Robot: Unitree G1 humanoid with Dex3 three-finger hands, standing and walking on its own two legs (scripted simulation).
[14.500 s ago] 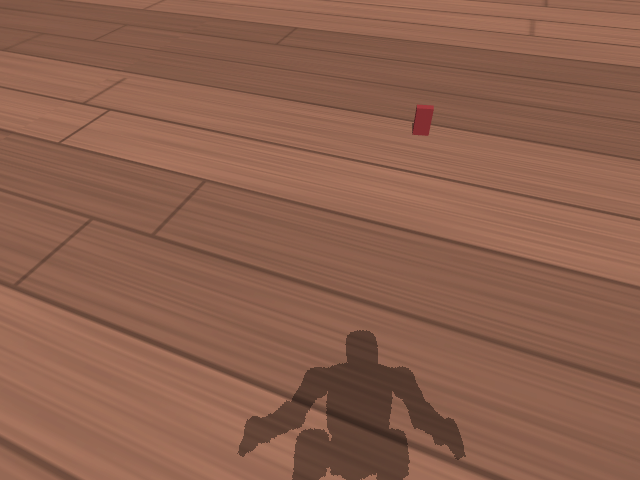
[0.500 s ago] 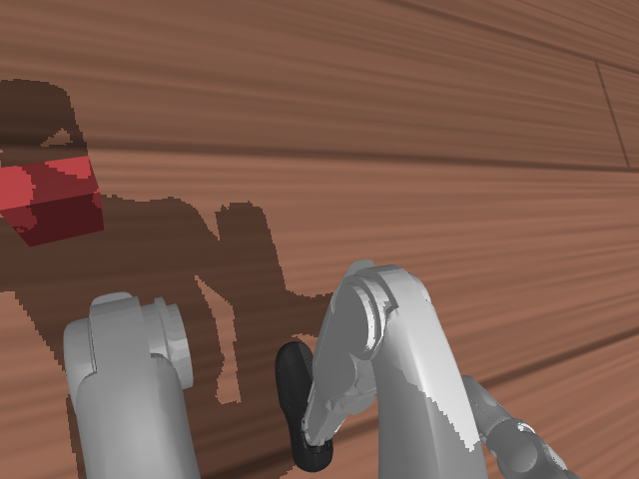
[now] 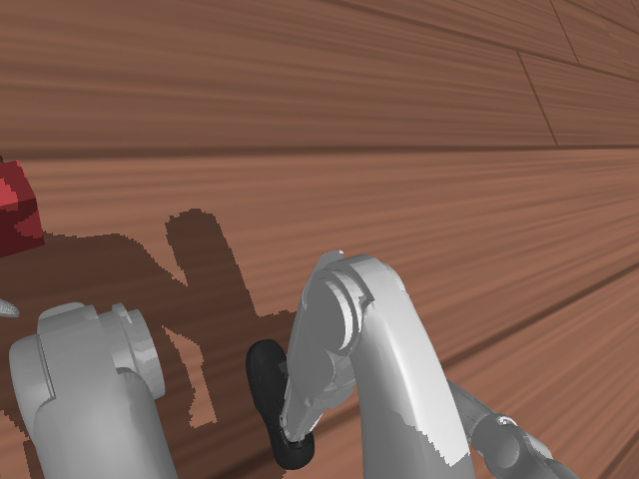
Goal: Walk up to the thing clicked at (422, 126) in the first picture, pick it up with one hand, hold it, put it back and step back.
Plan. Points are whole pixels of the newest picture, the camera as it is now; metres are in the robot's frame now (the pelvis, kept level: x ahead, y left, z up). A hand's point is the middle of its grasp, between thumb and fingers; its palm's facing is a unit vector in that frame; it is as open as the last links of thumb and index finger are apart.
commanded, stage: close in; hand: left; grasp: from the side
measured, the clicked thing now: out of the picture +0.46 +0.27 -0.20
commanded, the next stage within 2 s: rest palm in 0.26 s
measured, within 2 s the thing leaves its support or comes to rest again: neither
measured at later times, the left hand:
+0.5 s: hand out of the picture +0.43 +0.27 -0.16, palm faces +0.28 -0.96 +0.01, open 17.5 cm
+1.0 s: hand out of the picture +0.44 +0.27 -0.17, palm faces +0.30 -0.95 +0.00, open 14.2 cm
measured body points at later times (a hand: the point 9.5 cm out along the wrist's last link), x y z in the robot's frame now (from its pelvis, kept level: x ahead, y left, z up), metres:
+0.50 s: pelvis +0.00 +0.00 +0.00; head +0.23 +0.18 +0.34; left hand +0.41 +0.32 -0.16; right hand +0.17 -0.24 -0.03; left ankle +0.09 +0.12 -0.25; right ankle +0.15 -0.11 -0.25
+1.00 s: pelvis +0.00 +0.01 +0.00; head +0.23 +0.19 +0.33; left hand +0.42 +0.32 -0.17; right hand +0.16 -0.24 -0.03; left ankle +0.09 +0.12 -0.25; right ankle +0.15 -0.11 -0.25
